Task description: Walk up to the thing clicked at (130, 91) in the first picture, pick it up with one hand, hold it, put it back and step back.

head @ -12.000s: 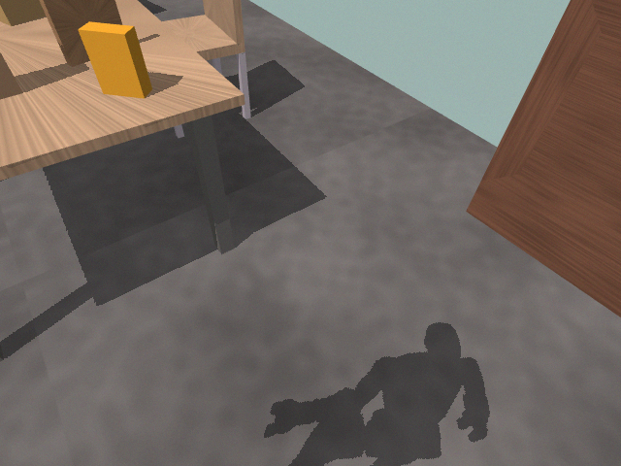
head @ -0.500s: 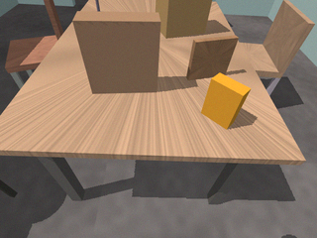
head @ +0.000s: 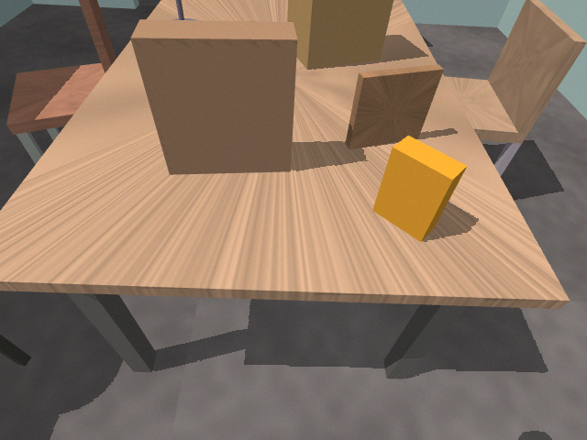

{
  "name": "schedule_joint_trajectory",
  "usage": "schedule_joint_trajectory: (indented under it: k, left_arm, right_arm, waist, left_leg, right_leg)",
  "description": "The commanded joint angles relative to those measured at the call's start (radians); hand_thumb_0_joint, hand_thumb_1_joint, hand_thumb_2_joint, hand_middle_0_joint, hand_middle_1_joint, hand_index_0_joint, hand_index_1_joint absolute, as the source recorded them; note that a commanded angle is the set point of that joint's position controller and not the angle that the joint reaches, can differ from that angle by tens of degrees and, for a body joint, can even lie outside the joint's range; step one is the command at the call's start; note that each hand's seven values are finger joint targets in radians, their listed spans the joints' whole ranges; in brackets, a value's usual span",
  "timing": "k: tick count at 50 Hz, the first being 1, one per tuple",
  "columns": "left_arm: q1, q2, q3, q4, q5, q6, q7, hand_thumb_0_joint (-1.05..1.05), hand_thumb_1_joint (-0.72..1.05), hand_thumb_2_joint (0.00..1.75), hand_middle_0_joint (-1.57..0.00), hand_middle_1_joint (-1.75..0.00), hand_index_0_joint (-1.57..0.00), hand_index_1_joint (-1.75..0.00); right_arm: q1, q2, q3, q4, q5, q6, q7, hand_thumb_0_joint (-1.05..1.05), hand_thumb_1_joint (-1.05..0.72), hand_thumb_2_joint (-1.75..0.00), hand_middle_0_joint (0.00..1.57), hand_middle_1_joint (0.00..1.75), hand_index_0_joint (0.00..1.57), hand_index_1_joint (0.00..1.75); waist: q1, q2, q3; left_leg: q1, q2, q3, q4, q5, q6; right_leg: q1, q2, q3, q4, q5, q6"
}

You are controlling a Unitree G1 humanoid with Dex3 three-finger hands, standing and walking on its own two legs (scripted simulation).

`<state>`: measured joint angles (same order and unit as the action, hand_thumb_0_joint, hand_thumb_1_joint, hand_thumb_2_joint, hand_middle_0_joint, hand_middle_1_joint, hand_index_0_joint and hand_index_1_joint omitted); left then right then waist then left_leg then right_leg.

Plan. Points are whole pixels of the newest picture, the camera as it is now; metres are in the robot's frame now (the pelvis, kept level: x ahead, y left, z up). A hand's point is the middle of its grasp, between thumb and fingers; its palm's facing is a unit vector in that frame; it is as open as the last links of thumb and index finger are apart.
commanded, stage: stand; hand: right
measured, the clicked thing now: (414, 190) +0.54 -0.23 +0.02
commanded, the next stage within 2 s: rise first in 0.74 s
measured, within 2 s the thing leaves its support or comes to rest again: neither
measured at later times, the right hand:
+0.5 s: hand out of the picture +0.08 -0.25 -0.16, palm faces -0.04 +0.94 -0.34, open 7.4 cm
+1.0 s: hand out of the picture +0.14 -0.24 -0.15, palm faces +0.12 +0.94 -0.31, open 9.1 cm
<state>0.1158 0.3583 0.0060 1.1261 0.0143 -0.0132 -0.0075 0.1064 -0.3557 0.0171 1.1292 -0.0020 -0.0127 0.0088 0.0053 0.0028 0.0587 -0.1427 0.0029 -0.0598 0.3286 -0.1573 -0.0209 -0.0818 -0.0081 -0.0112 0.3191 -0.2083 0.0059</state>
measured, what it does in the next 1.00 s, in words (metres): stands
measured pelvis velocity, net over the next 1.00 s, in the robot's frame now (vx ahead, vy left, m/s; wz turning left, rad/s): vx -0.01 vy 0.00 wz -0.02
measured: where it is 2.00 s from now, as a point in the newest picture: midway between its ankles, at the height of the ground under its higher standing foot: outside the picture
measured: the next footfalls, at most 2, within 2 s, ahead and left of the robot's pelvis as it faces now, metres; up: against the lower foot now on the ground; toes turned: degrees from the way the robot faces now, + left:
none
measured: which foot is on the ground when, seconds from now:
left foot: down 0.00-1.00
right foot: down 0.00-1.00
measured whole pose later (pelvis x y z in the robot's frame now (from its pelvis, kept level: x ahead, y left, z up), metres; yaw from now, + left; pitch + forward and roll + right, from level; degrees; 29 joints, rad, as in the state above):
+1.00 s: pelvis -0.01 +0.00 -0.01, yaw -1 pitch +2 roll +0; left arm 0.06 0.32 0.06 0.95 -0.06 -0.09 0.04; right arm 0.03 -0.31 -0.05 0.96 0.07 -0.07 -0.05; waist 0.00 0.00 0.07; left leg -0.29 0.01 -0.04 0.46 -0.20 -0.02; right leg -0.24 0.00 0.01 0.47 -0.26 0.00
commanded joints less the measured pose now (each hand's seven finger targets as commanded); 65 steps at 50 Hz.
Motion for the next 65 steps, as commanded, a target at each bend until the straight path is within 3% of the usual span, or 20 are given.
schedule_joint_trajectory:
  k: [1, 10, 29, 37, 41, 42, 43, 44, 45, 46, 47, 49, 50, 51, 53, 54, 55, 59, 62, 65]
  left_arm:
    - [-0.032, 0.216, 0.038, -0.057, -0.007, -0.018, 0.016, 0.0, 0.9, 0.9, -0.2, -0.3, -0.2, -0.3]
    - [-0.025, 0.212, 0.039, -0.053, -0.004, -0.013, 0.015, 0.0, 0.9, 0.9, -0.2, -0.3, -0.2, -0.3]
    - [-0.024, 0.214, 0.04, -0.056, -0.005, -0.016, 0.017, 0.0, 0.9, 0.9, -0.2, -0.3, -0.2, -0.3]
    - [-0.019, 0.212, 0.04, -0.059, -0.004, -0.018, 0.019, 0.0, 0.9, 0.9, -0.2, -0.3, -0.2, -0.3]
    - [-0.016, 0.208, 0.04, -0.059, -0.005, -0.015, 0.018, 0.0, 0.9, 0.9, -0.2, -0.3, -0.2, -0.3]
    - [-0.019, 0.21, 0.039, -0.06, -0.004, -0.014, 0.018, 0.0, 0.82, 0.82, -0.12, -0.22, -0.12, -0.22]
    - [-0.37, 0.048, 0.024, -0.411, -0.087, -0.127, 0.023, 0.0, 0.74, 0.74, -0.04, -0.14, -0.04, -0.14]
    - [-0.332, 0.07, 0.006, -0.452, -0.115, -0.147, 0.042, 0.0, 0.66, 0.66, -0.02, -0.06, -0.02, -0.06]
    - [-0.213, 0.131, 0.04, -0.354, -0.114, -0.139, 0.057, 0.0, 0.58, 0.58, -0.02, -0.02, -0.02, -0.03]
    - [-0.169, 0.203, 0.108, -0.284, -0.107, -0.124, 0.068, 0.0, 0.5, 0.5, -0.02, -0.02, -0.02, -0.03]
    - [-0.163, 0.212, 0.132, -0.283, -0.099, -0.12, 0.074, 0.0, 0.42, 0.42, -0.03, -0.02, -0.02, -0.03]
    - [-0.135, 0.141, 0.13, -0.261, -0.077, -0.128, 0.076, 0.0, 0.35, 0.26, -0.03, -0.03, -0.04, -0.02]
    - [-0.086, 0.144, 0.16, -0.273, -0.058, -0.131, 0.072, 0.0, 0.3, 0.19, -0.03, -0.03, -0.04, -0.02]
    - [0.031, 0.125, 0.166, -0.264, -0.055, -0.122, 0.072, 0.0, 0.24, 0.16, -0.04, -0.04, -0.05, -0.02]
    - [0.079, 0.147, 0.187, -0.329, -0.048, -0.115, 0.078, 0.0, 0.14, 0.11, -0.04, -0.04, -0.07, -0.02]
    - [0.082, 0.092, 0.164, -0.304, -0.048, -0.107, 0.075, 0.0, 0.1, 0.1, -0.05, -0.04, -0.07, -0.02]
    - [0.08, 0.08, 0.162, -0.348, -0.047, -0.101, 0.073, 0.0, 0.06, 0.09, -0.05, -0.04, -0.06, -0.02]
    - [-0.05, 0.003, 0.111, -0.453, -0.054, -0.102, 0.082, 0.0, -0.17, 0.09, -0.05, -0.04, -0.06, -0.03]
    - [-0.069, 0.065, 0.134, -0.586, -0.047, -0.121, 0.1, 0.0, -0.38, 0.04, -0.06, -0.05, -0.07, -0.04]
    - [-0.028, 0.03, 0.103, -0.669, -0.049, -0.131, 0.109, 0.0, -0.49, 0.03, -0.07, -0.05, -0.07, -0.05]
  right_arm:
    - [-0.031, -0.211, -0.045, -0.058, -0.004, -0.016, -0.02, 0.0, -0.9, -0.9, 0.2, 0.3, 0.2, 0.3]
    - [-0.034, -0.214, -0.046, -0.063, -0.005, -0.014, -0.021, 0.0, -0.9, -0.9, 0.2, 0.3, 0.2, 0.3]
    - [-0.027, -0.209, -0.046, -0.065, -0.003, -0.012, -0.02, 0.0, -0.9, -0.9, 0.2, 0.3, 0.2, 0.3]
    - [-0.027, -0.212, -0.047, -0.068, -0.003, -0.015, -0.022, 0.0, -0.9, -0.9, 0.2, 0.3, 0.2, 0.3]
    - [-0.036, -0.216, -0.047, -0.072, -0.005, -0.014, -0.022, 0.0, -0.9, -0.9, 0.2, 0.3, 0.2, 0.3]
    - [-0.036, -0.213, -0.047, -0.072, -0.005, -0.012, -0.022, 0.0, -0.82, -0.82, 0.12, 0.22, 0.12, 0.22]
    - [-0.387, -0.032, -0.024, -0.423, 0.059, -0.088, -0.033, 0.0, -0.74, -0.74, 0.07, 0.14, 0.06, 0.14]
    - [-0.353, -0.072, -0.03, -0.453, 0.103, -0.129, -0.05, 0.0, -0.66, -0.66, 0.07, 0.06, 0.06, 0.06]
    - [-0.222, -0.149, -0.067, -0.341, 0.095, -0.117, -0.066, 0.0, -0.58, -0.58, 0.06, 0.04, 0.06, 0.04]
    - [-0.15, -0.214, -0.138, -0.23, 0.088, -0.096, -0.085, 0.0, -0.5, -0.5, 0.07, 0.04, 0.06, 0.04]
    - [-0.174, -0.228, -0.164, -0.26, 0.081, -0.095, -0.089, 0.0, -0.42, -0.42, 0.06, 0.04, 0.06, 0.04]
    - [-0.171, -0.179, -0.173, -0.299, 0.057, -0.104, -0.091, 0.0, -0.3, -0.26, 0.06, 0.04, 0.06, 0.04]
    - [-0.045, -0.212, -0.234, -0.344, 0.042, -0.101, -0.09, 0.0, -0.24, -0.21, 0.06, 0.04, 0.06, 0.04]
    - [0.084, -0.21, -0.254, -0.367, 0.041, -0.091, -0.092, 0.0, -0.19, -0.19, 0.06, 0.05, 0.06, 0.05]
    - [0.089, -0.205, -0.264, -0.443, 0.044, -0.083, -0.093, 0.0, -0.06, -0.16, 0.06, 0.05, 0.05, 0.05]
    - [0.099, -0.181, -0.251, -0.478, 0.045, -0.076, -0.089, 0.0, -0.01, -0.15, 0.05, 0.05, 0.05, 0.05]
    - [0.1, -0.148, -0.239, -0.523, 0.048, -0.069, -0.084, 0.0, 0.02, -0.14, 0.05, 0.05, 0.05, 0.05]
    - [0.011, -0.127, -0.223, -0.731, 0.047, -0.065, -0.091, 0.0, 0.21, -0.11, 0.05, 0.05, 0.05, 0.05]
    - [0.026, -0.117, -0.207, -0.839, 0.046, -0.071, -0.096, 0.0, 0.38, -0.08, 0.04, 0.05, 0.05, 0.05]
    - [0.053, -0.168, -0.265, -0.96, 0.046, -0.09, -0.109, 0.0, 0.48, -0.06, 0.04, 0.06, 0.04, 0.06]
  waist:
    - [-0.007, -0.004, -0.103]
    - [-0.003, 0.009, -0.076]
    - [-0.004, -0.005, -0.075]
    - [-0.003, -0.007, -0.105]
    - [0.0, 0.009, -0.083]
    - [-0.001, 0.001, -0.084]
    - [0.006, -0.072, -0.114]
    - [-0.033, 0.036, -0.154]
    - [-0.016, 0.03, -0.084]
    - [-0.028, 0.014, -0.064]
    - [-0.021, -0.007, -0.128]
    - [-0.02, -0.025, -0.241]
    - [-0.053, -0.047, -0.286]
    - [-0.046, -0.053, -0.312]
    - [-0.017, -0.028, -0.332]
    - [-0.028, -0.056, -0.294]
    - [-0.014, -0.042, -0.299]
    - [-0.029, -0.071, -0.204]
    - [-0.007, -0.018, -0.215]
    - [-0.028, -0.021, -0.215]
  left_leg:
    - [0.048, 0.117, -0.067, -0.016, 0.205, 0.037]
    - [0.019, 0.113, -0.072, -0.04, 0.153, 0.034]
    - [0.031, 0.113, -0.074, -0.032, 0.147, 0.034]
    - [0.05, 0.12, -0.07, -0.012, 0.22, 0.042]
    - [0.044, 0.114, -0.069, -0.024, 0.179, 0.037]
    - [0.042, 0.116, -0.069, -0.023, 0.18, 0.037]
    - [-0.063, 0.0, 0.065, 0.072, 0.098, 0.019]
    - [0.005, -0.017, 0.075, 0.039, 0.019, 0.021]
    - [-0.036, -0.008, 0.074, 0.028, -0.02, 0.022]
    - [-0.092, -0.011, 0.081, 0.066, -0.03, 0.02]
    - [-0.089, -0.005, 0.082, 0.099, -0.011, 0.021]
    - [-0.067, -0.003, 0.07, 0.117, 0.041, 0.026]
    - [-0.032, -0.003, 0.073, 0.125, 0.078, 0.032]
    - [0.007, -0.01, 0.079, 0.121, 0.136, 0.032]
    - [0.033, -0.021, 0.092, 0.108, 0.24, 0.027]
    - [0.025, -0.019, 0.095, 0.108, 0.253, 0.025]
    - [0.021, -0.023, 0.099, 0.106, 0.262, 0.025]
    - [-0.014, -0.011, 0.098, 0.07, 0.134, 0.029]
    - [-0.013, -0.014, 0.104, 0.063, 0.112, 0.026]
    - [0.02, -0.008, 0.105, 0.057, 0.12, 0.024]
  right_leg:
    - [0.017, -0.129, 0.088, -0.049, 0.193, -0.022]
    - [0.006, -0.119, 0.083, -0.054, 0.118, -0.023]
    - [-0.002, -0.121, 0.087, -0.058, 0.118, -0.024]
    - [0.032, -0.127, 0.086, -0.049, 0.208, -0.023]
    - [0.006, -0.121, 0.084, -0.055, 0.155, -0.024]
    - [0.005, -0.121, 0.083, -0.057, 0.154, -0.024]
    - [-0.161, -0.002, -0.016, 0.062, 0.131, -0.009]
    - [-0.115, -0.013, -0.003, 0.034, 0.077, -0.008]
    - [-0.141, -0.006, -0.01, 0.033, 0.038, -0.011]
    - [-0.2, 0.003, -0.016, 0.061, 0.022, -0.013]
    - [-0.196, 0.007, -0.016, 0.094, 0.042, -0.013]
    - [-0.174, 0.008, -0.01, 0.124, 0.105, -0.01]
    - [-0.179, 0.014, -0.009, 0.122, 0.148, -0.009]
    - [-0.141, 0.016, -0.01, 0.112, 0.199, -0.006]
    - [-0.099, 0.011, -0.01, 0.104, 0.304, 0.0]
    - [-0.113, 0.015, -0.015, 0.101, 0.311, 0.0]
    - [-0.098, 0.011, -0.012, 0.102, 0.328, 0.0]
    - [-0.139, 0.008, -0.007, 0.069, 0.185, -0.005]
    - [-0.101, 0.003, 0.002, 0.058, 0.163, -0.01]
    - [-0.071, 0.012, 0.003, 0.059, 0.181, -0.013]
